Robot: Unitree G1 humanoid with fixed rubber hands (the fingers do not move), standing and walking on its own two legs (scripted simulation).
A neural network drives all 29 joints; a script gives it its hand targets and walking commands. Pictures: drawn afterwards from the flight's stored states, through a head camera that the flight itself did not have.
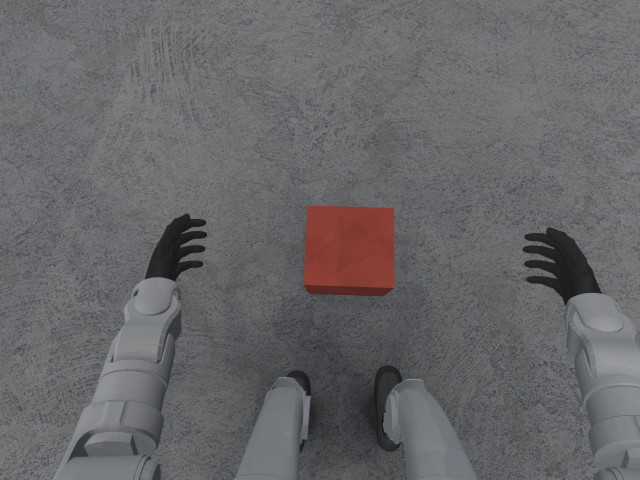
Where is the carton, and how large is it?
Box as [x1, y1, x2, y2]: [304, 206, 393, 295]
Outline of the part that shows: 307,206 304,285 309,293 383,295 393,288 393,208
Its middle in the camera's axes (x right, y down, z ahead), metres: +0.07 +0.04 +1.01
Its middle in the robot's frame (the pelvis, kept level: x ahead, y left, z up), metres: +0.48 -0.02 -0.61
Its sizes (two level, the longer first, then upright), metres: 0.209 0.193 0.204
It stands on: the floor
